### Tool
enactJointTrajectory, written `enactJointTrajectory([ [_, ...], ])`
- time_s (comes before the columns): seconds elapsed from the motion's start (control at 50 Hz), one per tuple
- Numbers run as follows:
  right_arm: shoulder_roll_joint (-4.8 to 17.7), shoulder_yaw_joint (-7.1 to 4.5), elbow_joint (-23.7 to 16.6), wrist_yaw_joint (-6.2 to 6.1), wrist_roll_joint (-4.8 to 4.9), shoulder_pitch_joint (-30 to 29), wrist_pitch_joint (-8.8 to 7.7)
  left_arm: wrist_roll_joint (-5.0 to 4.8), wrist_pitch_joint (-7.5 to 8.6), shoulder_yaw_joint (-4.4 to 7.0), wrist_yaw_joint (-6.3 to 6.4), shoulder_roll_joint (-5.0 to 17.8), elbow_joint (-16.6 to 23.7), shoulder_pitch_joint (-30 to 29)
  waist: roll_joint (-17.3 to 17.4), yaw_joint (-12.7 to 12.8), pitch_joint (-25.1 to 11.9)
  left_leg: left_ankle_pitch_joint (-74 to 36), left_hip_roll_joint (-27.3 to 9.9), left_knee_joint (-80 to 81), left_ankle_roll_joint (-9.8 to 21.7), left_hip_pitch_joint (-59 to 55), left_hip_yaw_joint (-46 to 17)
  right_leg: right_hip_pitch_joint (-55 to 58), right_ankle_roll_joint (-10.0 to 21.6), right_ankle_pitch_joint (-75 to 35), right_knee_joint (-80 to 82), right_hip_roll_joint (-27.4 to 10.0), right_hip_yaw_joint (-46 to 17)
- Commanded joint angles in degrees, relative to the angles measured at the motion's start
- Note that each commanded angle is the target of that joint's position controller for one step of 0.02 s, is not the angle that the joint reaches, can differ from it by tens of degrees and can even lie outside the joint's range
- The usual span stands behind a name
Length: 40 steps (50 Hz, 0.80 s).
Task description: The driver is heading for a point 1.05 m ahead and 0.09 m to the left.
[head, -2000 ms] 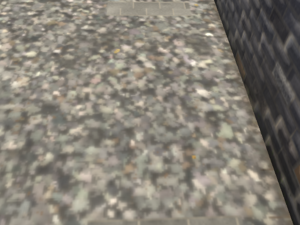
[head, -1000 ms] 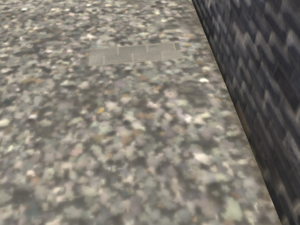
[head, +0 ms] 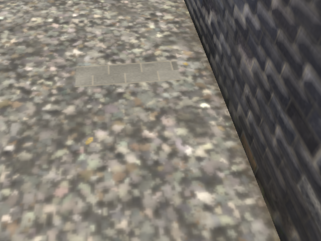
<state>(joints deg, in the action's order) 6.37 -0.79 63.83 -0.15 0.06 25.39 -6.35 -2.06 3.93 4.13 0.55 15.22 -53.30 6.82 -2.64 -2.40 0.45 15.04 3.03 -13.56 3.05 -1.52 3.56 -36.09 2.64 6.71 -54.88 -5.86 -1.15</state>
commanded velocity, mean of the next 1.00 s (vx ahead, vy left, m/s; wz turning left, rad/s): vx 0.48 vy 0.00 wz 0.00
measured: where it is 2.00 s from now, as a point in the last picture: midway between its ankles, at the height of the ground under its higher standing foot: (147, 144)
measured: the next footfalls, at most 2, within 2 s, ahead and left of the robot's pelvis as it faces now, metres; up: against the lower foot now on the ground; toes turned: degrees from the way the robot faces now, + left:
right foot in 0.22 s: +0.30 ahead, -0.15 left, +0.00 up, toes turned -3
left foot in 0.82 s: +0.67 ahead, +0.09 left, +0.00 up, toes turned +0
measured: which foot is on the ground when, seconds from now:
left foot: down 0.00-0.22, up 0.24-0.80, down 0.82-1.00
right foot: up 0.00-0.20, down 0.22-0.84, up 0.86-1.00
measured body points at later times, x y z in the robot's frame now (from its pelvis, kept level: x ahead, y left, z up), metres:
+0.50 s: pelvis +0.27 -0.07 +0.01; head +0.28 -0.09 +0.46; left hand +0.25 +0.19 -0.13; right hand +0.39 -0.34 -0.12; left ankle +0.37 +0.12 -0.64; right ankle +0.26 -0.15 -0.74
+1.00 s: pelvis +0.59 +0.01 -0.01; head +0.61 +0.01 +0.44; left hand +0.67 +0.29 -0.14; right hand +0.66 -0.25 -0.14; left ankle +0.63 +0.09 -0.74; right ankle +0.52 -0.14 -0.64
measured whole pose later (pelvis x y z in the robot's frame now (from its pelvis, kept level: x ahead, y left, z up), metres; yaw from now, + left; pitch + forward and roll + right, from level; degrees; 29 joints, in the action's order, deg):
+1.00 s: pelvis +0.59 +0.01 -0.01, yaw +0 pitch +1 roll +2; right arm 13.9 -3.1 52.2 2.1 -0.8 13.2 -5.7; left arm -1.3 6.1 3.0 -0.3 16.4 -53.8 13.5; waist -1.9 -1.2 2.1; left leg 8.0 5.3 -23.4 4.9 16.5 3.2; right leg -28.9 2.4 19.8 -73.0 -5.0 -3.4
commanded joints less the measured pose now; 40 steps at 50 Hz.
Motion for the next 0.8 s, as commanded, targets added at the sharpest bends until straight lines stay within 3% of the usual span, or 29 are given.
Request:
enactJointTrajectory([
  [0.02, 9.37, -1.24, -2.62, -1.05, -0.34, 0.31, -0.37, 0.04, 0.25, -0.61, -1.17, -0.61, 5.92, -10.14, 6.24, -0.40, 6.40, -17.69, -12.74, 7.50, 5.30, 4.55, -7.06, -2.18, -1.28, -7.52, 13.18, 1.09, 1.63],
  [0.08, 9.39, -1.51, -2.29, -0.83, 0.47, 2.44, -0.33, -0.50, 0.40, -0.92, -2.54, 0.13, 7.15, -13.93, 7.31, -1.16, 8.90, -15.18, -14.39, 9.24, 6.59, 4.96, -6.46, 1.81, -0.12, -9.27, 19.09, 2.04, 2.87],
  [0.12, 10.35, -2.01, -2.41, -0.69, 1.08, 1.80, -0.40, -0.40, 0.84, -0.92, -3.09, 1.57, 7.61, -14.23, 8.75, 0.08, 10.18, -16.47, -16.40, 8.59, 6.54, 0.91, -6.43, 1.67, 1.60, -7.28, 22.22, 1.43, 1.37],
  [0.14, 11.00, -2.31, -2.43, -0.23, 1.35, 1.79, -0.17, -0.04, 0.73, -0.65, -3.29, 2.54, 7.38, -13.84, 8.00, -0.01, 9.58, -20.36, -17.26, 7.62, 6.92, -1.58, -6.01, 1.97, 2.54, -4.99, 22.99, 1.96, 2.42],
  [0.16, 11.76, -2.51, -2.58, -0.09, 1.36, 1.91, 0.24, -0.32, 0.97, -0.47, -3.15, 3.45, 7.36, -12.78, 8.29, 1.35, 9.12, -28.01, -17.55, 4.62, 6.85, -3.40, -5.72, 4.39, 2.91, -2.42, 23.62, 2.94, 3.31],
  [0.18, 13.00, -3.01, -1.92, -0.17, 1.59, 2.75, 0.87, -0.13, 1.37, 0.05, -3.03, 4.77, 7.10, -10.44, 9.65, 2.12, 6.97, -39.31, -17.74, 0.59, 6.42, -5.10, -5.14, 7.91, 3.71, -0.83, 23.30, 4.58, 4.85],
  [0.2, 15.88, -3.80, -2.40, -0.78, 0.88, 1.25, 1.83, 0.48, 1.68, 0.87, -2.75, 5.47, 5.30, -3.37, 10.37, 6.27, 2.09, -54.11, -16.74, -8.89, 5.77, -5.54, -3.51, 15.45, 4.92, -1.24, 23.01, 7.18, 7.09],
  [0.22, 14.72, -3.43, -3.24, -1.08, 0.41, 0.14, 2.51, 0.57, 1.69, 2.06, -2.52, 7.56, 1.99, 7.30, 9.60, 10.80, -4.61, -54.72, -14.12, -22.02, 3.81, 0.42, -1.97, 29.78, 6.34, -3.16, 22.61, 7.10, 5.97],
  [0.24, 8.78, -1.69, -4.29, -0.48, 0.25, 4.26, 2.10, 2.23, 1.60, 3.46, -2.35, 12.49, 0.03, 16.04, 0.40, 9.87, -14.04, -34.41, -7.68, -41.21, 0.37, 20.51, -0.48, 51.61, 13.21, 4.34, 23.76, -4.64, -12.40],
  [0.26, 3.73, -0.18, -3.72, -0.10, 1.57, 7.71, 0.19, 3.02, 1.77, 3.71, -3.19, 14.17, -2.98, 22.27, -12.25, 8.70, -23.17, 16.11, 1.86, -57.89, -1.57, 32.15, -7.19, 59.99, 19.78, 16.43, 37.62, -16.37, -39.80],
  [0.28, 8.01, -1.46, -5.24, -0.04, 3.19, 2.36, -1.36, 2.44, 2.26, 2.13, -3.31, 9.07, -2.95, 18.63, -9.61, 8.70, -17.28, 18.45, 0.07, -65.08, -0.43, 38.85, -13.87, 56.71, 16.40, 15.15, 40.87, -14.83, -39.98],
  [0.3, 11.19, -2.23, -7.06, -0.48, 3.14, -2.41, -2.16, 1.98, 2.91, 1.48, -3.06, 7.12, -2.20, 12.83, -6.10, 6.84, -8.64, 14.11, -3.13, -65.22, 0.77, 42.12, -12.33, 48.57, 13.27, 9.30, 40.92, -13.25, -30.00],
  [0.32, 12.00, -2.54, -8.16, -0.98, 2.01, -5.67, -2.41, 1.82, 3.49, 0.96, -2.71, 5.72, -0.59, 6.82, -0.35, 4.40, -4.85, 7.87, -6.82, -61.00, 1.07, 40.99, -10.01, 40.17, 11.65, 2.96, 41.55, -11.54, -22.35],
  [0.34, 12.78, -3.30, -8.66, -1.21, 0.72, -8.21, -1.81, 2.57, 4.18, 0.90, -2.57, 5.38, 0.22, 4.09, 3.52, 2.79, -2.83, 3.02, -9.16, -57.34, 0.94, 37.67, -9.50, 33.54, 10.95, -1.69, 43.58, -10.74, -18.69],
  [0.36, 11.20, -3.37, -9.01, -1.14, 0.20, -7.67, -0.88, 2.89, 4.33, 0.61, -2.35, 5.21, -1.03, 4.73, 3.52, 1.28, -3.15, 0.67, -10.32, -56.46, 0.91, 34.78, -9.55, 30.63, 10.44, -2.63, 45.14, -9.74, -16.78],
  [0.4, 8.39, -3.40, -9.37, -0.83, 0.99, -6.21, -0.01, 2.32, 3.93, 0.01, -1.66, 4.00, -2.76, 8.01, 0.73, 0.07, -1.60, -1.48, -11.54, -54.20, 0.48, 36.61, -9.22, 29.01, 10.78, 0.34, 47.68, -9.09, -14.51],
  [0.48, 9.87, -3.88, -13.14, -0.51, 0.02, -14.37, 0.82, 2.05, 2.51, -0.25, -0.17, 5.80, -4.05, 13.39, -0.99, 1.32, 3.06, -12.14, -12.14, -48.51, -2.17, 48.60, -7.60, 28.00, 10.12, 0.74, 50.12, -8.11, -9.83],
  [0.54, 10.22, -3.77, -15.99, -0.07, 0.20, -20.98, 0.45, 2.53, 2.14, -0.68, 0.47, 6.49, -4.15, 15.90, -1.69, 2.66, 3.62, -22.19, -10.13, -38.30, -3.41, 46.90, -5.25, 25.48, 7.42, -6.65, 49.16, -5.27, -4.45],
  [0.6, 9.57, -3.23, -18.17, 0.82, 0.59, -26.79, -0.01, 2.02, 2.10, -1.13, 1.01, 6.32, -4.68, 19.33, -2.82, 4.33, 4.11, -28.36, -7.59, -28.34, -3.57, 43.15, -3.55, 27.03, 5.88, -7.41, 48.97, -4.71, -2.22],
  [0.66, 9.59, -2.73, -20.36, 2.04, 1.07, -32.04, -0.15, 1.84, 1.59, -0.97, 1.32, 7.12, -5.12, 21.13, -3.01, 5.31, 6.01, -26.92, -6.42, -21.47, -3.68, 44.18, -3.66, 33.54, 5.96, -6.53, 48.32, -6.88, -2.11],
  [0.68, 9.39, -2.49, -21.09, 2.57, 1.03, -33.00, -0.33, 1.46, 1.29, -1.08, 1.35, 6.67, -5.45, 22.01, -3.81, 5.10, 6.41, -24.93, -6.67, -20.66, -3.33, 45.38, -4.34, 37.10, 6.21, -6.80, 47.56, -8.37, -2.71],
  [0.72, 9.90, -2.23, -21.93, 3.40, 0.54, -33.90, -0.68, 1.43, 0.47, -0.44, 1.07, 8.19, -5.59, 22.34, -3.00, 5.03, 7.28, -18.97, -6.11, -18.58, -1.70, 46.83, -3.60, 42.00, 6.30, -10.94, 44.49, -10.35, -2.68],
  [0.76, 10.86, -2.27, -22.69, 4.07, 0.30, -32.96, -1.12, 1.38, -0.08, 0.04, 0.99, 9.37, -4.91, 20.76, -3.86, 3.12, 5.85, -12.41, -4.15, -16.39, 0.29, 41.27, -1.73, 43.12, 5.35, -23.05, 39.54, -11.01, -1.65],
  [0.78, 12.10, -2.86, -21.89, 3.83, 0.21, -29.56, -1.09, 1.51, -0.05, 0.67, 0.82, 11.24, -4.40, 19.47, -6.04, 1.20, 3.26, -10.18, -1.96, -15.89, 1.48, 33.83, -0.22, 42.66, 4.82, -35.42, 34.76, -10.86, -1.04],
  [0.8, 14.68, -4.03, -19.63, 3.54, -0.12, -21.23, -1.21, 1.72, -0.13, 0.55, 0.59, 10.97, -4.22, 19.86, -6.42, -2.61, -1.74, -11.26, 0.65, -14.99, 3.17, 23.01, 1.20, 42.31, 4.13, -45.87, 25.54, -9.02, 0.29],
])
